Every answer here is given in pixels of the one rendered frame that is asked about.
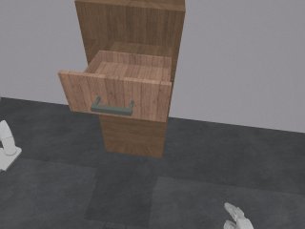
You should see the right robot hand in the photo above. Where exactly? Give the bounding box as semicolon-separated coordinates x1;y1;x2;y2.
223;202;254;229

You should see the cabinet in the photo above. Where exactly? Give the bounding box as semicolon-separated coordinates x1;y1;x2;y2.
74;0;186;158

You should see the handle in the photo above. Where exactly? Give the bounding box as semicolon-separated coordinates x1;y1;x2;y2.
91;96;134;116

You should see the left robot hand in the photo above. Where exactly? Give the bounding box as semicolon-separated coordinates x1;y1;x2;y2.
0;94;22;172

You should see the drawer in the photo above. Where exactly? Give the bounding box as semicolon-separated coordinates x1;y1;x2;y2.
57;50;172;122

